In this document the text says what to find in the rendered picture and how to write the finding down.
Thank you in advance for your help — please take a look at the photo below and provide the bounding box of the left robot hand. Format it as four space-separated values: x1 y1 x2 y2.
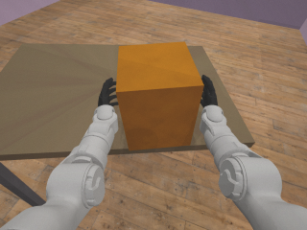
98 78 118 107

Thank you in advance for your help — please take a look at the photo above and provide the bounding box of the table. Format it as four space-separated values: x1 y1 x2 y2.
0 43 255 207

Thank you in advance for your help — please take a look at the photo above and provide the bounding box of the left robot forearm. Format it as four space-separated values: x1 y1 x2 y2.
46 104 119 199

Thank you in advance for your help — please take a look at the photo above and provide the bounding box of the robot right upper arm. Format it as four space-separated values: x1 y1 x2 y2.
218 156 307 230

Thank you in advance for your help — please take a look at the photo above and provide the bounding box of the robot left upper arm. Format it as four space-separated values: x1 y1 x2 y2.
0 163 106 230

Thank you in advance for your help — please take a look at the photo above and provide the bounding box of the right robot hand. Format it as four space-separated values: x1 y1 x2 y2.
200 75 218 108

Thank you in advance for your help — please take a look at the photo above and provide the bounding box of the right robot forearm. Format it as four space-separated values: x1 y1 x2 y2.
200 104 282 192

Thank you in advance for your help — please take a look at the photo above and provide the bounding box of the carton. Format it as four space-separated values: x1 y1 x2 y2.
115 41 204 151

